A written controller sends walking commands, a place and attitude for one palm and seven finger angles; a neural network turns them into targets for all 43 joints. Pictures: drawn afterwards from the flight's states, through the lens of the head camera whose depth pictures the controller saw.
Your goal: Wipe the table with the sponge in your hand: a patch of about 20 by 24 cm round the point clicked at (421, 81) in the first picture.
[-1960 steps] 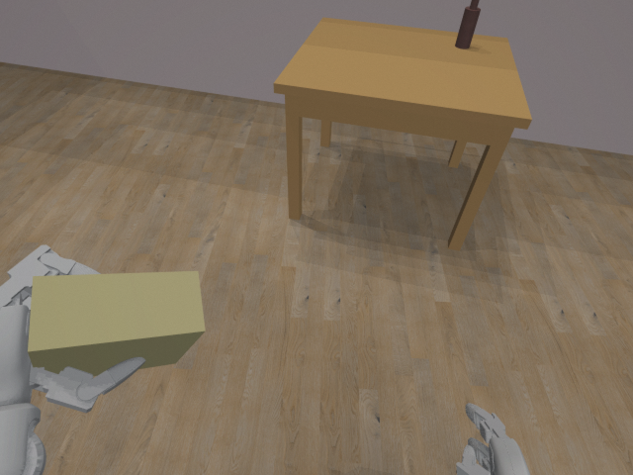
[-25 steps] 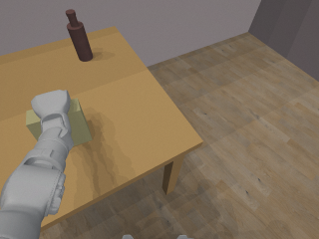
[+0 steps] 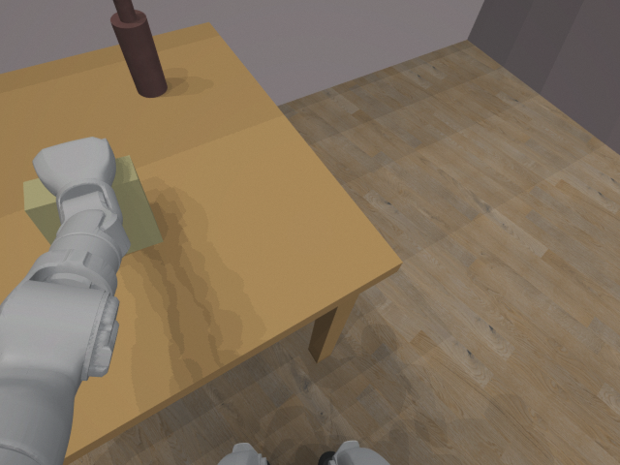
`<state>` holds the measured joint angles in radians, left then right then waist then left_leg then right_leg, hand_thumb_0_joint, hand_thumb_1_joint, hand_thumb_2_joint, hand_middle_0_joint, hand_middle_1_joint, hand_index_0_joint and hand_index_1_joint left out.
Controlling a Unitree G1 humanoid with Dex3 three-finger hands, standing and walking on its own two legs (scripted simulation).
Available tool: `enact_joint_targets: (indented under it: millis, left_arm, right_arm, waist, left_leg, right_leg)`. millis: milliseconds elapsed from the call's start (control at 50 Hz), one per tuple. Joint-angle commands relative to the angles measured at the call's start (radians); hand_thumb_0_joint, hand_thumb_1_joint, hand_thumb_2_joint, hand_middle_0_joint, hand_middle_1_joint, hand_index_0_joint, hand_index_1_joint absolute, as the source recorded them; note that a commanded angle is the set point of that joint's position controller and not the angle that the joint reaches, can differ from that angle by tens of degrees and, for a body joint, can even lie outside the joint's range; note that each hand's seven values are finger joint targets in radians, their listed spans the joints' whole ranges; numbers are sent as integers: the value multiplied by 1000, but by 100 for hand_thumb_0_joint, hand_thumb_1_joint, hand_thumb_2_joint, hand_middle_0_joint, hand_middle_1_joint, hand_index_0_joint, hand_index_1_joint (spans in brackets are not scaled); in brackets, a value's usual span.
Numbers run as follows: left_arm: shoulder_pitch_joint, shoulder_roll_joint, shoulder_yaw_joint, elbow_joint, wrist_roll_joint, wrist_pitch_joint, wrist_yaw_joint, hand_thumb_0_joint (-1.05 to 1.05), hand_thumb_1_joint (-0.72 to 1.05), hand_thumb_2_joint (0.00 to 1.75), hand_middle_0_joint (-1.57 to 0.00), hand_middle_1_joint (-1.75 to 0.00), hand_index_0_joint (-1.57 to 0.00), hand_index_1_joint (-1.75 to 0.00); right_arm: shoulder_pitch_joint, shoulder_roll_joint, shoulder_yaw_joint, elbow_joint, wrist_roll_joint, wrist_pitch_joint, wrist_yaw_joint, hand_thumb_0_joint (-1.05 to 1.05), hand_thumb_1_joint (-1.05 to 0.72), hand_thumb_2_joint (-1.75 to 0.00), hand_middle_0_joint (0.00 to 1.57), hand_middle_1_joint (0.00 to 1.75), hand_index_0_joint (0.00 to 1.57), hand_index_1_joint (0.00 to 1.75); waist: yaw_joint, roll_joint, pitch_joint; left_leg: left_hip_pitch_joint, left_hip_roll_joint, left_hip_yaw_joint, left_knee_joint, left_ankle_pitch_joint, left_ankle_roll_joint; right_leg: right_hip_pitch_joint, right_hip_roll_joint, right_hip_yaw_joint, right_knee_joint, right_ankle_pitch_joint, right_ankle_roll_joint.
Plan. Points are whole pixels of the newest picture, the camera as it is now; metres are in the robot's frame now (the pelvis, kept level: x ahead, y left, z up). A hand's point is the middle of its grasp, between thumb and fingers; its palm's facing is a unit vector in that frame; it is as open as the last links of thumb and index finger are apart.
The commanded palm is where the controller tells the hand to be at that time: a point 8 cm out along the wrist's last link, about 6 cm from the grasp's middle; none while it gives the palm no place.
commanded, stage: slide back across to the first lane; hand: left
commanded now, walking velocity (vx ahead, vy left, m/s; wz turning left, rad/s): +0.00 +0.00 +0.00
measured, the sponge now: (105, 225) +0.47 +0.28 -0.03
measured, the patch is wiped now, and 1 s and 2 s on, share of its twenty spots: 1.00 1.00 1.00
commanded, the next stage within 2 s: wipe back along the first lane in 0.56 s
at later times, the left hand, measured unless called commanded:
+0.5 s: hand (48, 203) +0.46 +0.33 +0.03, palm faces -0.11 -0.05 -0.99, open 10.2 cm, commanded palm +0.43 +0.32 +0.07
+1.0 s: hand (28, 232) +0.42 +0.34 +0.03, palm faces -0.10 -0.01 -1.00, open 10.3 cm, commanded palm +0.39 +0.32 +0.05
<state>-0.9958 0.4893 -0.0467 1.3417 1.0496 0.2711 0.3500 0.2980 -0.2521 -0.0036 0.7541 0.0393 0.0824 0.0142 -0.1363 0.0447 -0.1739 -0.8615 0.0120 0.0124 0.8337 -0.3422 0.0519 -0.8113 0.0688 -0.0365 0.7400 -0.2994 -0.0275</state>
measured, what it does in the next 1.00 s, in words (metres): stands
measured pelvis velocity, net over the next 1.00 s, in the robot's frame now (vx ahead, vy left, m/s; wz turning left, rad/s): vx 0.04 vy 0.01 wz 0.02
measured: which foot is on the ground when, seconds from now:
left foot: down 0.00-1.00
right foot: down 0.00-1.00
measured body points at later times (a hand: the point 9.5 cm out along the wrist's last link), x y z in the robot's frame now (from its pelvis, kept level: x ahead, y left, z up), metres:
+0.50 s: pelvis +0.03 +0.01 +0.02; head +0.11 +0.03 +0.46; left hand +0.46 +0.32 +0.08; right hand +0.08 -0.26 -0.11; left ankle +0.02 +0.08 -0.70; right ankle +0.02 -0.11 -0.70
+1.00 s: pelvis +0.04 +0.01 +0.02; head +0.09 +0.03 +0.47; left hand +0.42 +0.34 +0.08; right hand +0.13 -0.25 -0.10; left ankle +0.02 +0.08 -0.70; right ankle +0.02 -0.11 -0.70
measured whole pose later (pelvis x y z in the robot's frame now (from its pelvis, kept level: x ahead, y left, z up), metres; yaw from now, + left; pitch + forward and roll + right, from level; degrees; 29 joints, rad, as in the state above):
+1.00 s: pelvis +0.04 +0.01 +0.02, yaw +1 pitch +15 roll -3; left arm -0.60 0.51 -0.02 1.01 1.03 0.14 0.34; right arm 0.24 -0.25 -0.03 0.74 0.06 0.17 0.02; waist -0.03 0.03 -0.16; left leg -0.61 -0.01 0.01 0.70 -0.35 0.06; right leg -0.56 0.05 -0.03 0.60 -0.31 -0.02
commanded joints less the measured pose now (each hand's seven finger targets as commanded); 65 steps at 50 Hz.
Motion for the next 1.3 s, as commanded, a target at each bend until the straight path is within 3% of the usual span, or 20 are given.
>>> enact_joint_targets:
  millis: [0, 80, 260, 340, 480, 560, 580, 640, 700, 800, 820, 880, 920, 960, 980, 1060, 1100, 1220, 1240, 1280]
  left_arm:
    - [-262, 273, 50, -113, 26, 10, 20, 0, 10, 130, -120, -160, -120, -160]
    - [-253, 297, 69, -179, 36, 2, 21, 0, 10, 130, -120, -160, -120, -160]
    - [-143, 346, 90, -176, 38, 4, 6, 0, 10, 130, -120, -160, -120, -160]
    - [-99, 363, 96, -204, 57, -28, -22, 0, 10, 130, -120, -160, -120, -160]
    - [-12, 314, 93, -311, 44, -97, -44, 0, 10, 130, -120, -160, -120, -160]
    - [58, 345, 124, -306, 44, -108, -39, 0, 10, 130, -120, -160, -120, -160]
    - [60, 365, 150, -326, 35, -117, -41, 0, 10, 130, -120, -160, -120, -160]
    - [83, 325, 113, -336, 38, -119, -42, 0, 10, 130, -120, -160, -120, -160]
    - [152, 282, 103, -356, 27, -131, -50, 0, 10, 130, -120, -160, -120, -160]
    - [206, 235, 80, -365, 11, -130, -53, 0, 10, 130, -120, -160, -120, -160]
    - [174, 183, 32, -380, 6, -130, -53, 0, 10, 130, -120, -160, -120, -160]
    - [218, 178, 53, -386, -12, -128, -51, 0, 10, 130, -120, -160, -120, -160]
    - [198, 153, 16, -358, -9, -118, -50, 0, 10, 130, -120, -160, -120, -160]
    - [242, 183, 49, -347, -6, -113, -46, 0, 10, 130, -120, -160, -120, -160]
    - [241, 155, 40, -375, -16, -119, -50, 0, 10, 130, -120, -160, -120, -160]
    - [265, 112, 2, -367, -20, -106, -47, 0, 10, 130, -120, -160, -120, -160]
    - [266, 126, 18, -380, -24, -107, -45, 0, 10, 130, -120, -160, -120, -160]
    - [307, 52, -32, -425, -41, -90, -50, 0, 10, 130, -120, -160, -120, -160]
    - [329, 78, -5, -425, -41, -85, -49, 0, 10, 130, -120, -160, -120, -160]
    - [347, 34, -27, -459, -53, -83, -55, 0, 10, 130, -120, -160, -120, -160]
  right_arm:
    - [98, -186, -56, -71, 5, -19, -5, 0, -90, -90, 20, 30, 20, 30]
    - [86, -184, -58, -79, 6, -15, -1, 0, -90, -90, 20, 30, 20, 30]
    - [72, -190, -56, -82, 14, -5, 3, 0, -90, -90, 20, 30, 20, 30]
    - [76, -192, -61, -79, 13, 1, 0, 0, -90, -90, 20, 30, 20, 30]
    - [61, -185, -73, -88, 13, 17, 2, 0, -90, -90, 20, 30, 20, 30]
    - [59, -191, -80, -79, 11, 33, 4, 0, -90, -90, 20, 30, 20, 30]
    - [48, -189, -79, -80, 13, 33, 3, 0, -90, -90, 20, 30, 20, 30]
    - [44, -191, -83, -76, 12, 42, 6, 0, -90, -90, 20, 30, 20, 30]
    - [37, -186, -87, -80, 13, 43, 8, 0, -90, -90, 20, 30, 20, 30]
    - [9, -183, -84, -87, 19, 55, 5, 0, -90, -90, 20, 30, 20, 30]
    - [1, -178, -83, -88, 18, 55, 4, 0, -90, -90, 20, 30, 20, 30]
    - [-18, -173, -80, -96, 22, 55, 2, 0, -90, -90, 20, 30, 20, 30]
    - [-17, -175, -75, -91, 22, 61, -2, 0, -90, -90, 20, 30, 20, 30]
    - [-19, -176, -75, -92, 22, 64, -3, 0, -90, -90, 20, 30, 20, 30]
    - [-33, -169, -74, -103, 23, 60, -4, 0, -90, -90, 20, 30, 20, 30]
    - [-37, -168, -71, -107, 24, 65, -5, 0, -90, -90, 20, 30, 20, 30]
    - [-43, -169, -72, -105, 25, 63, -9, 0, -90, -90, 20, 30, 20, 30]
    - [-64, -158, -71, -119, 28, 62, -11, 0, -90, -90, 20, 30, 20, 30]
    - [-66, -160, -70, -118, 29, 64, -10, 0, -90, -90, 20, 30, 20, 30]
    - [-84, -153, -70, -129, 33, 61, -9, 0, -90, -90, 20, 30, 20, 30]
  waist:
    - [14, 1, -359]
    - [31, 39, -358]
    - [52, 13, -294]
    - [56, 31, -297]
    - [75, 60, -308]
    - [83, 15, -304]
    - [95, 42, -316]
    - [83, 31, -292]
    - [97, 28, -307]
    - [95, 2, -249]
    - [75, 1, -231]
    - [101, 3, -233]
    - [75, -29, -192]
    - [100, -30, -210]
    - [108, -11, -221]
    - [96, -43, -182]
    - [104, -29, -192]
    - [106, -32, -193]
    - [116, -35, -188]
    - [120, -37, -197]
  left_leg:
    - [275, 0, -56, -103, 182, 3]
    - [330, 4, -66, -128, 216, -2]
    - [346, -8, -54, -170, 212, 2]
    - [387, -8, -53, -166, 282, 2]
    - [462, -3, -56, -160, 440, -8]
    - [450, -11, -44, -152, 461, -4]
    - [465, -8, -52, -152, 512, -8]
    - [485, -7, -50, -150, 521, -10]
    - [512, -1, -57, -150, 565, -10]
    - [483, -7, -59, -169, 482, -8]
    - [490, -4, -58, -171, 469, -8]
    - [486, -3, -63, -189, 440, -10]
    - [462, -7, -59, -190, 382, -8]
    - [454, -10, -61, -198, 364, -9]
    - [470, -6, -68, -203, 393, -13]
    - [449, -9, -63, -209, 316, -9]
    - [467, -6, -74, -212, 328, -13]
    - [484, -6, -71, -218, 316, -14]
    - [477, -7, -72, -221, 314, -14]
    - [493, -1, -81, -228, 348, -19]
  right_leg:
    - [191, 4, 20, -99, 143, -20]
    - [205, 4, 12, -110, 151, -25]
    - [276, 1, 19, -156, 165, -24]
    - [294, 0, 22, -157, 232, -29]
    - [321, 0, 22, -151, 358, -39]
    - [365, -2, 28, -155, 411, -36]
    - [372, -6, 29, -147, 439, -40]
    - [355, -2, 25, -155, 433, -36]
    - [368, -3, 24, -155, 446, -39]
    - [361, -5, 22, -167, 395, -41]
    - [339, -6, 18, -172, 381, -38]
    - [351, -6, 16, -179, 347, -45]
    - [330, -6, 14, -183, 311, -40]
    - [348, -6, 14, -183, 291, -45]
    - [349, -7, 12, -179, 299, -48]
    - [332, -4, 9, -192, 241, -44]
    - [327, -5, 7, -185, 233, -46]
    - [335, -4, 7, -197, 219, -45]
    - [344, -4, 7, -198, 222, -48]
    - [350, -5, 3, -192, 235, -50]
